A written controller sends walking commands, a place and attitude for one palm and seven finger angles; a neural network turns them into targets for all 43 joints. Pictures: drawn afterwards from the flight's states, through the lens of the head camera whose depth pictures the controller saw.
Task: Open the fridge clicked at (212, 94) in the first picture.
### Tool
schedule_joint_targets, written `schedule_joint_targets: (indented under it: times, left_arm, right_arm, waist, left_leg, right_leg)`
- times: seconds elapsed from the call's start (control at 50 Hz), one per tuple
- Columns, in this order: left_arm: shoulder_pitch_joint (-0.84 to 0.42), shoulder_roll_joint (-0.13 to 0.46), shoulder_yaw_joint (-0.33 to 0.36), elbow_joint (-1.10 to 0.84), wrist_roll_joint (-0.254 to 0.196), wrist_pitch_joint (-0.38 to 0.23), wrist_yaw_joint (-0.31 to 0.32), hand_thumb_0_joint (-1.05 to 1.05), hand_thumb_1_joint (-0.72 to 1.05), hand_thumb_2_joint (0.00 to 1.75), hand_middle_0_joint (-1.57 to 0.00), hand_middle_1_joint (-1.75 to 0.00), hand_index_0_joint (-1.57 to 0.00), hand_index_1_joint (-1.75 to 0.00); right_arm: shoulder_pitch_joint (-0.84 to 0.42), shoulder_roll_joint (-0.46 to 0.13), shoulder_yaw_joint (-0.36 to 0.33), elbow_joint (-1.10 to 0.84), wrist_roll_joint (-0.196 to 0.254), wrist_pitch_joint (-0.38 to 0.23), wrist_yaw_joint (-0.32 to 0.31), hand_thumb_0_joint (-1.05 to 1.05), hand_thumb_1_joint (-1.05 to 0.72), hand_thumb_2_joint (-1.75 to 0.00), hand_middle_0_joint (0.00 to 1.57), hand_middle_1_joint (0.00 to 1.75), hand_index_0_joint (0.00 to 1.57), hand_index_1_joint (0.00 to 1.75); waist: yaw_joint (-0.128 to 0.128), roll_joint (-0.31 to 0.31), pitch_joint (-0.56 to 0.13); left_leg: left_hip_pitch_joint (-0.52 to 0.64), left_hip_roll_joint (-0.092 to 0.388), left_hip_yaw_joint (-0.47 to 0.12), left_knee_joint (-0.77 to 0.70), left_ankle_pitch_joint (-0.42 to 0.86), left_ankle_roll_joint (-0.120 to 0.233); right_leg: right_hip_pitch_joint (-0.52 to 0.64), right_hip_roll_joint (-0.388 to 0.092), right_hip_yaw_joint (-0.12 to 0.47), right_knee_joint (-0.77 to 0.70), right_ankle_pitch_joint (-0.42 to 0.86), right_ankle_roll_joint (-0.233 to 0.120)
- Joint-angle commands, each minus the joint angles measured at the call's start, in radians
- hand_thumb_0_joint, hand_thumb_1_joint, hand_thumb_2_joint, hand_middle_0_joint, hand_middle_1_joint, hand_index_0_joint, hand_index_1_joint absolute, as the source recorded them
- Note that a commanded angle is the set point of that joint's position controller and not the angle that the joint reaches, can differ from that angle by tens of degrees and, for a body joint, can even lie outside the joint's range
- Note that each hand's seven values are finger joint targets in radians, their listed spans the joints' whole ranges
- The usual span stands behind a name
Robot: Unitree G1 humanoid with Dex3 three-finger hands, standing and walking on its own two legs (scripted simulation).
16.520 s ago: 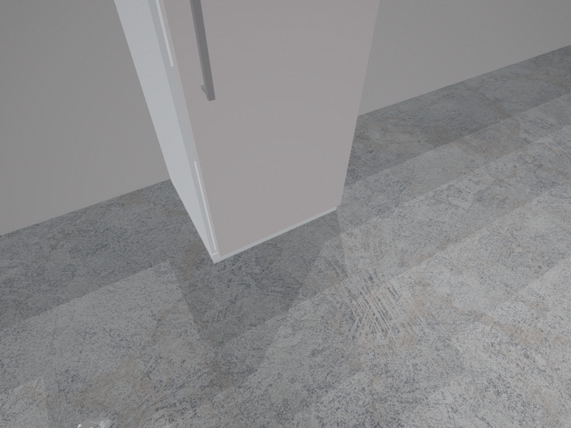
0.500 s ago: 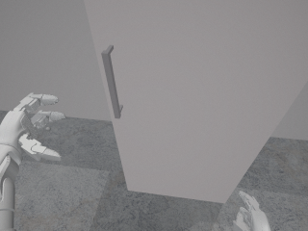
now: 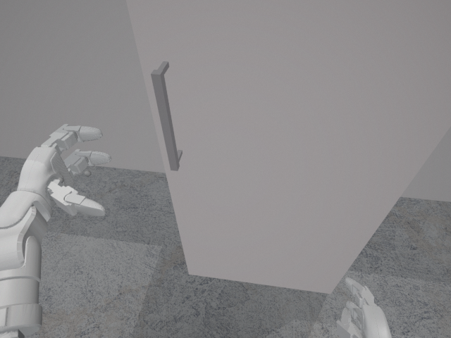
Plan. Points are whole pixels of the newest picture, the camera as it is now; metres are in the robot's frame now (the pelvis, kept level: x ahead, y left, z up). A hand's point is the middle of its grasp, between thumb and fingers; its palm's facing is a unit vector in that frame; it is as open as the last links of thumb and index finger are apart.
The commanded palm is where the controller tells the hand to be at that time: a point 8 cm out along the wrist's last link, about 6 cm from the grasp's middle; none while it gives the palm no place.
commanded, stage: move the hooked fingers beside the handle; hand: left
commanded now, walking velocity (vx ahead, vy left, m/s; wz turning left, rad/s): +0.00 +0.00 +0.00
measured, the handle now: (170, 121) +0.48 +0.17 +0.15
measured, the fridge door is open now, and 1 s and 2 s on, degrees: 0 0 0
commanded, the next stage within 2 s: none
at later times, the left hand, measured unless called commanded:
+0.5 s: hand (106, 159) +0.35 +0.24 +0.16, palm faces +0.04 -1.00 -0.01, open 14.0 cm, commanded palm +0.33 +0.29 +0.17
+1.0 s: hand (124, 143) +0.40 +0.23 +0.16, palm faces +0.02 -1.00 -0.01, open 14.0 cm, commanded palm +0.38 +0.28 +0.16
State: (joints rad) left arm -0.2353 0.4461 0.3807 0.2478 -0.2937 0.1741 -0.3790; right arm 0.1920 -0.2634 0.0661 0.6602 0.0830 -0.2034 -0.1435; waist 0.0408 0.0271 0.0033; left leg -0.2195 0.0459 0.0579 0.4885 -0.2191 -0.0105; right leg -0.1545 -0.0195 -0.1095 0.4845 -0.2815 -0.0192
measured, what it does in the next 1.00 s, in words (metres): stands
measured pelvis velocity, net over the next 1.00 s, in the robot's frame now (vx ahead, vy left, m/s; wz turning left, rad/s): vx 0.01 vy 0.00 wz -0.03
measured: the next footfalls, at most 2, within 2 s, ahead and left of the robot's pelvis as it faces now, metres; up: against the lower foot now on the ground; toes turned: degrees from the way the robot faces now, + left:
none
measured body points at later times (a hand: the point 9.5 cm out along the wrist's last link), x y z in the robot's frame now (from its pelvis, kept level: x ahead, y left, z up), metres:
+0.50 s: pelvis +0.01 +0.00 +0.00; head +0.00 -0.01 +0.45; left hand +0.34 +0.30 +0.16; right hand +0.17 -0.26 -0.08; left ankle +0.03 +0.13 -0.74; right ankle -0.01 -0.10 -0.74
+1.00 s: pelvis +0.01 +0.00 +0.00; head +0.01 +0.00 +0.45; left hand +0.39 +0.29 +0.16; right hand +0.13 -0.27 -0.10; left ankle +0.03 +0.13 -0.74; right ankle -0.01 -0.10 -0.74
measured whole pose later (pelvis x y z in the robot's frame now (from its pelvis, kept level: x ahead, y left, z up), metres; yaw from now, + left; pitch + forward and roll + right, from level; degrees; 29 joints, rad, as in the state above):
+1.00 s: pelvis +0.01 +0.00 +0.00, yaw -1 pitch +1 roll +0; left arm -0.48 0.45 0.35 0.55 -0.23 0.11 -0.31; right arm 0.28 -0.28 0.02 0.68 0.08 -0.13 -0.13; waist -0.02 0.02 -0.03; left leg -0.29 0.05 0.08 0.52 -0.24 -0.01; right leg -0.23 -0.01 -0.08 0.51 -0.30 -0.02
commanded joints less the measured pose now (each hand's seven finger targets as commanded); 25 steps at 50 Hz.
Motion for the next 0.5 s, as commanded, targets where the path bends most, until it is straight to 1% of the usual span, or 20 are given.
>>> schedule_joint_targets:
  times: [0.0, 0.04, 0.06, 0.08, 0.1, 0.14, 0.16, 0.18, 0.2, 0.22, 0.24, 0.26, 0.28, 0.3, 0.32, 0.34, 0.36, 0.4, 0.46, 0.48]
  left_arm:
    - [-0.359, 0.228, 0.049, -0.217, -0.016, -0.074, 0.015, 0.0, -0.5, 0.3, -0.3, -1.2, -0.3, -1.2]
    - [-0.352, 0.239, 0.065, -0.209, -0.014, -0.073, 0.025, 0.0, -0.5, 0.3, -0.3, -1.2, -0.3, -1.2]
    - [-0.327, 0.269, 0.096, -0.2, -0.013, -0.072, 0.032, 0.0, -0.5, 0.3, -0.3, -1.2, -0.3, -1.2]
    - [-0.339, 0.255, 0.082, -0.22, -0.009, -0.067, 0.032, 0.0, -0.5, 0.3, -0.3, -1.2, -0.3, -1.2]
    - [-0.33, 0.229, 0.065, -0.192, -0.008, -0.059, 0.034, 0.0, -0.5, 0.3, -0.3, -1.2, -0.3, -1.2]
    - [-0.339, 0.268, 0.104, -0.175, -0.006, -0.051, 0.041, 0.0, -0.5, 0.3, -0.3, -1.2, -0.3, -1.2]
    - [-0.324, 0.299, 0.132, -0.17, -0.005, -0.052, 0.046, 0.0, -0.5, 0.3, -0.3, -1.2, -0.3, -1.2]
    - [-0.372, 0.276, 0.102, -0.204, -0.001, -0.055, 0.044, 0.0, -0.5, 0.3, -0.3, -1.2, -0.3, -1.2]
    - [-0.366, 0.269, 0.104, -0.186, -0.002, -0.057, 0.047, 0.0, -0.5, 0.3, -0.3, -1.2, -0.3, -1.2]
    - [-0.366, 0.261, 0.098, -0.199, -0.003, -0.06, 0.046, 0.0, -0.5, 0.3, -0.3, -1.2, -0.3, -1.2]
    - [-0.381, 0.258, 0.092, -0.209, -0.005, -0.067, 0.045, 0.0, -0.5, 0.3, -0.3, -1.2, -0.3, -1.2]
    - [-0.38, 0.257, 0.09, -0.215, -0.006, -0.074, 0.045, 0.0, -0.5, 0.3, -0.3, -1.2, -0.3, -1.2]
    - [-0.382, 0.259, 0.091, -0.221, -0.006, -0.078, 0.043, 0.0, -0.5, 0.3, -0.3, -1.2, -0.3, -1.2]
    - [-0.375, 0.229, 0.066, -0.238, -0.008, -0.08, 0.04, 0.0, -0.5, 0.3, -0.3, -1.2, -0.3, -1.2]
    - [-0.371, 0.239, 0.076, -0.216, -0.008, -0.078, 0.041, 0.0, -0.5, 0.3, -0.3, -1.2, -0.3, -1.2]
    - [-0.39, 0.222, 0.056, -0.199, -0.007, -0.074, 0.04, 0.0, -0.5, 0.3, -0.3, -1.2, -0.3, -1.2]
    - [-0.394, 0.233, 0.061, -0.177, -0.006, -0.072, 0.04, 0.0, -0.5, 0.3, -0.3, -1.2, -0.3, -1.2]
    - [-0.408, 0.222, 0.051, -0.159, -0.003, -0.063, 0.042, 0.0, -0.5, 0.3, -0.3, -1.2, -0.3, -1.2]
    - [-0.436, 0.281, 0.091, -0.106, 0.004, -0.06, 0.048, 0.0, -0.5, 0.3, -0.3, -1.2, -0.3, -1.2]
    - [-0.482, 0.283, 0.081, -0.108, 0.011, -0.066, 0.049, 0.0, -0.5, 0.3, -0.3, -1.2, -0.3, -1.2]
  right_arm:
    - [-0.118, -0.131, -0.049, -0.164, 0.004, -0.058, -0.005, 0.0, -0.9, -0.9, 0.2, 0.3, 0.2, 0.3]
    - [-0.112, -0.137, -0.054, -0.162, 0.002, -0.056, -0.003, 0.0, -0.9, -0.9, 0.2, 0.3, 0.2, 0.3]
    - [-0.108, -0.146, -0.059, -0.157, 0.0, -0.056, -0.002, 0.0, -0.9, -0.9, 0.2, 0.3, 0.2, 0.3]
    - [-0.11, -0.14, -0.059, -0.164, 0.002, -0.053, 0.0, 0.0, -0.9, -0.9, 0.2, 0.3, 0.2, 0.3]
    - [-0.105, -0.136, -0.057, -0.161, 0.003, -0.049, 0.001, 0.0, -0.9, -0.9, 0.2, 0.3, 0.2, 0.3]
    - [-0.097, -0.145, -0.062, -0.157, 0.002, -0.041, 0.003, 0.0, -0.9, -0.9, 0.2, 0.3, 0.2, 0.3]
    - [-0.095, -0.152, -0.066, -0.153, 0.0, -0.039, 0.002, 0.0, -0.9, -0.9, 0.2, 0.3, 0.2, 0.3]
    - [-0.102, -0.144, -0.063, -0.161, 0.0, -0.039, 0.002, 0.0, -0.9, -0.9, 0.2, 0.3, 0.2, 0.3]
    - [-0.096, -0.14, -0.064, -0.158, 0.001, -0.036, 0.002, 0.0, -0.9, -0.9, 0.2, 0.3, 0.2, 0.3]
    - [-0.093, -0.142, -0.065, -0.161, 0.0, -0.034, 0.002, 0.0, -0.9, -0.9, 0.2, 0.3, 0.2, 0.3]
    - [-0.091, -0.141, -0.068, -0.158, 0.002, -0.032, 0.001, 0.0, -0.9, -0.9, 0.2, 0.3, 0.2, 0.3]
    - [-0.09, -0.144, -0.069, -0.156, -0.001, -0.034, 0.001, 0.0, -0.9, -0.9, 0.2, 0.3, 0.2, 0.3]
    - [-0.089, -0.142, -0.07, -0.156, 0.001, -0.033, 0.001, 0.0, -0.9, -0.9, 0.2, 0.3, 0.2, 0.3]
    - [-0.091, -0.138, -0.07, -0.161, 0.001, -0.033, 0.001, 0.0, -0.9, -0.9, 0.2, 0.3, 0.2, 0.3]
    - [-0.083, -0.141, -0.07, -0.157, 0.002, -0.032, -0.001, 0.0, -0.9, -0.9, 0.2, 0.3, 0.2, 0.3]
    - [-0.08, -0.143, -0.071, -0.15, 0.003, -0.029, -0.001, 0.0, -0.9, -0.9, 0.2, 0.3, 0.2, 0.3]
    - [-0.074, -0.149, -0.075, -0.14, 0.003, -0.027, -0.002, 0.0, -0.9, -0.9, 0.2, 0.3, 0.2, 0.3]
    - [-0.074, -0.145, -0.074, -0.144, 0.005, -0.024, -0.003, 0.0, -0.9, -0.9, 0.2, 0.3, 0.2, 0.3]
    - [-0.064, -0.16, -0.077, -0.13, 0.001, -0.013, -0.004, 0.0, -0.9, -0.9, 0.2, 0.3, 0.2, 0.3]
    - [-0.064, -0.155, -0.076, -0.132, 0.003, -0.01, -0.005, 0.0, -0.9, -0.9, 0.2, 0.3, 0.2, 0.3]
  waist:
    - [-0.014, 0.055, -0.206]
    - [-0.008, 0.048, -0.211]
    - [-0.001, 0.022, -0.221]
    - [-0.003, 0.027, -0.232]
    - [-0.008, 0.013, -0.213]
    - [-0.005, 0.009, -0.203]
    - [0.0, -0.004, -0.212]
    - [-0.006, 0.021, -0.229]
    - [-0.013, 0.021, -0.215]
    - [-0.01, 0.039, -0.229]
    - [-0.019, 0.045, -0.233]
    - [-0.018, 0.023, -0.243]
    - [-0.018, 0.044, -0.248]
    - [-0.019, 0.058, -0.255]
    - [-0.021, 0.046, -0.242]
    - [-0.03, 0.022, -0.226]
    - [-0.033, 0.006, -0.219]
    - [-0.032, 0.02, -0.214]
    - [-0.031, -0.013, -0.217]
    - [-0.038, 0.005, -0.227]
  left_leg:
    - [0.133, -0.041, -0.052, -0.063, 0.118, 0.027]
    - [0.136, -0.041, -0.053, -0.064, 0.126, 0.027]
    - [0.136, -0.038, -0.048, -0.057, 0.151, 0.03]
    - [0.137, -0.038, -0.047, -0.061, 0.163, 0.031]
    - [0.126, -0.039, -0.044, -0.062, 0.156, 0.029]
    - [0.117, -0.039, -0.043, -0.061, 0.157, 0.03]
    - [0.118, -0.036, -0.036, -0.053, 0.169, 0.033]
    - [0.123, -0.039, -0.036, -0.056, 0.174, 0.032]
    - [0.125, -0.037, -0.035, -0.055, 0.174, 0.031]
    - [0.132, -0.039, -0.036, -0.053, 0.187, 0.03]
    - [0.142, -0.038, -0.031, -0.049, 0.193, 0.029]
    - [0.148, -0.036, -0.029, -0.039, 0.209, 0.032]
    - [0.148, -0.036, -0.03, -0.043, 0.216, 0.031]
    - [0.159, -0.038, -0.03, -0.041, 0.223, 0.03]
    - [0.151, -0.036, -0.033, -0.044, 0.212, 0.028]
    - [0.146, -0.038, -0.033, -0.042, 0.207, 0.03]
    - [0.145, -0.034, -0.029, -0.035, 0.207, 0.032]
    - [0.134, -0.038, -0.031, -0.04, 0.183, 0.031]
    - [0.112, -0.038, -0.029, -0.03, 0.174, 0.034]
    - [0.11, -0.039, -0.031, -0.034, 0.17, 0.033]
  right_leg:
    - [-0.035, 0.022, 0.064, -0.084, 0.179, 0.008]
    - [-0.033, 0.025, 0.062, -0.083, 0.191, 0.006]
    - [-0.015, 0.023, 0.064, -0.078, 0.22, 0.005]
    - [-0.015, 0.021, 0.062, -0.075, 0.236, 0.008]
    - [-0.021, 0.023, 0.06, -0.075, 0.234, 0.01]
    - [-0.025, 0.024, 0.062, -0.077, 0.238, 0.009]
    - [-0.013, 0.022, 0.066, -0.074, 0.252, 0.009]
    - [-0.013, 0.017, 0.07, -0.073, 0.259, 0.01]
    - [-0.019, 0.022, 0.066, -0.074, 0.257, 0.011]
    - [-0.014, 0.023, 0.067, -0.07, 0.273, 0.009]
    - [-0.016, 0.024, 0.069, -0.071, 0.284, 0.011]
    - [-0.009, 0.024, 0.071, -0.066, 0.305, 0.011]
    - [-0.006, 0.023, 0.071, -0.065, 0.315, 0.011]
    - [-0.009, 0.024, 0.07, -0.062, 0.323, 0.01]
    - [-0.017, 0.027, 0.064, -0.063, 0.306, 0.01]
    - [-0.031, 0.028, 0.064, -0.065, 0.307, 0.012]
    - [-0.036, 0.027, 0.067, -0.066, 0.308, 0.013]
    - [-0.048, 0.024, 0.068, -0.069, 0.281, 0.014]
    - [-0.045, 0.019, 0.078, -0.067, 0.279, 0.015]
    - [-0.046, 0.017, 0.078, -0.067, 0.273, 0.015]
